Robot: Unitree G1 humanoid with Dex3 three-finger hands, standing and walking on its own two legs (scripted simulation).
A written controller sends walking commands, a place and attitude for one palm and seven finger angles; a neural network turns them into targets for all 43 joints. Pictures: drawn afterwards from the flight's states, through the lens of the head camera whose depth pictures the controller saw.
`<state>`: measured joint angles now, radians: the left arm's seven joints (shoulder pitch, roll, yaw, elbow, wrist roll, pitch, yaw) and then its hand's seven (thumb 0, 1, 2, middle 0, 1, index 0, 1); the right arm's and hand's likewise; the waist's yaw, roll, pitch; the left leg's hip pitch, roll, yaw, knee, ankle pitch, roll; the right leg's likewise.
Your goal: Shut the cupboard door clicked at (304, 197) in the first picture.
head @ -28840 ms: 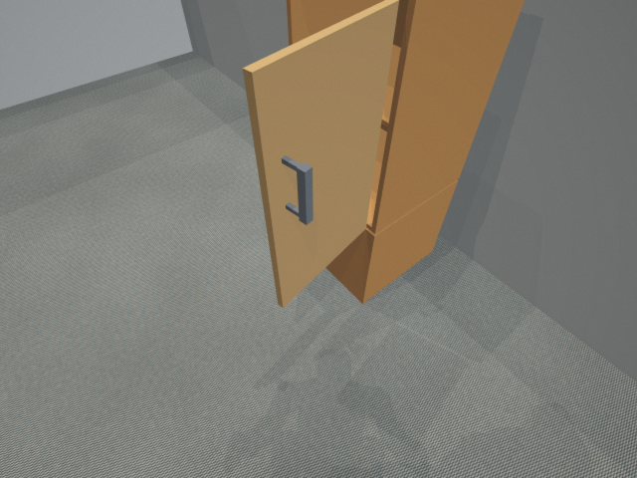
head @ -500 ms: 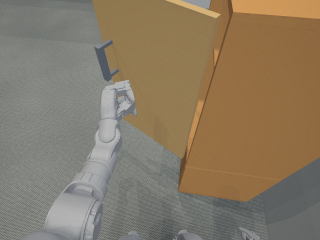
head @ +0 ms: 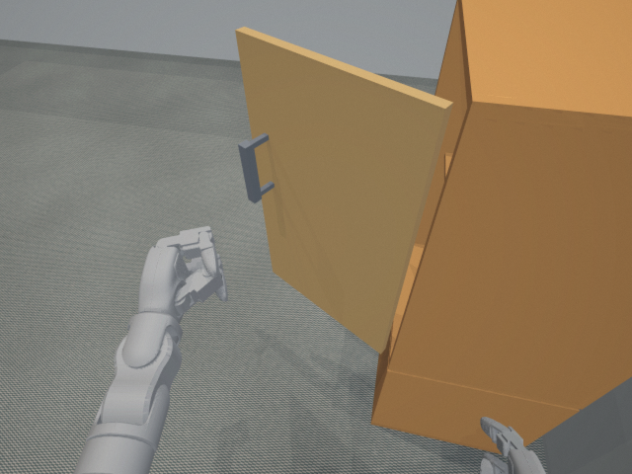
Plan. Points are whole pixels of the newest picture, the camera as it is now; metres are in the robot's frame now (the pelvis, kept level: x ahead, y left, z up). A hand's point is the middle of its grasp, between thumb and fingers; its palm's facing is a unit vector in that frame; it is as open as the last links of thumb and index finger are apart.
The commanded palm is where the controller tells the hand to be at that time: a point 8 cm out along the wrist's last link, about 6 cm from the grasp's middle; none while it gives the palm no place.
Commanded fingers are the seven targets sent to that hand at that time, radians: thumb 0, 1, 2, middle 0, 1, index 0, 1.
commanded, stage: draw the hand back to the body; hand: left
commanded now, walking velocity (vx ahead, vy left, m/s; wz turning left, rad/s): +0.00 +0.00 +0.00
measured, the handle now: (258, 168) +0.61 +0.13 +0.05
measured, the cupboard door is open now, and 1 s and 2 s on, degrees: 61 61 61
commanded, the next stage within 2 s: step back with the hand held close in 1.08 s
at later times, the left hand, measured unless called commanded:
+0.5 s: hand (68, 324) +0.23 +0.25 +0.15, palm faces +0.31 -0.90 -0.32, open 4.5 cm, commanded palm +0.19 +0.30 +0.18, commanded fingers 0.00 0.90 0.90 -0.45 -0.57 -0.45 -0.57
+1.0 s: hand out of the picture +0.19 +0.29 +0.18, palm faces +0.45 -0.81 -0.37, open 7.3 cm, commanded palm +0.14 +0.33 +0.20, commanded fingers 0.00 0.90 0.90 -0.20 -0.30 -0.20 -0.30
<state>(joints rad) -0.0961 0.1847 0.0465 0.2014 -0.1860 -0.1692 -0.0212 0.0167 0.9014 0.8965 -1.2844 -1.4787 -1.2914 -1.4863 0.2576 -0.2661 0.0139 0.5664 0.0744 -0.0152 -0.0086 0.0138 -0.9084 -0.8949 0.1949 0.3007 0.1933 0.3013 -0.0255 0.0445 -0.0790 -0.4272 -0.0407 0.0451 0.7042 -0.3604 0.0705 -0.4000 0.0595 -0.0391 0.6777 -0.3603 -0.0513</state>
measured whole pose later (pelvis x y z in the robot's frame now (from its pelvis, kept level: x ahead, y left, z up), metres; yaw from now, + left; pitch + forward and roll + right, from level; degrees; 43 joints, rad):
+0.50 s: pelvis +0.01 +0.03 +0.02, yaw +1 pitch -3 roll -1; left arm 0.34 0.31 0.17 -0.30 -0.07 -0.03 0.08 0.02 0.90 0.90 -0.71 -0.85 -0.72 -0.86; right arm 0.19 -0.21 0.06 0.58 0.03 0.01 -0.04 0.01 -0.90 -0.89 0.20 0.30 0.20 0.30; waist 0.05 0.08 0.00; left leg -0.12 -0.08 0.03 0.42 -0.25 0.10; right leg -0.08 0.03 -0.04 0.38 -0.25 -0.02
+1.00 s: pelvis +0.00 +0.03 +0.02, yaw +1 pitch -4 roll -2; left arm 0.47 0.35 0.33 -0.40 -0.08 -0.08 0.10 0.02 0.89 0.90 -0.22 -0.31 -0.23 -0.32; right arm 0.20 -0.23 0.02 0.62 0.03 -0.07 -0.05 0.01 -0.91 -0.89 0.20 0.30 0.20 0.30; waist 0.06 0.06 0.01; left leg -0.12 -0.08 0.03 0.42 -0.24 0.10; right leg -0.08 0.03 -0.04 0.38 -0.24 -0.01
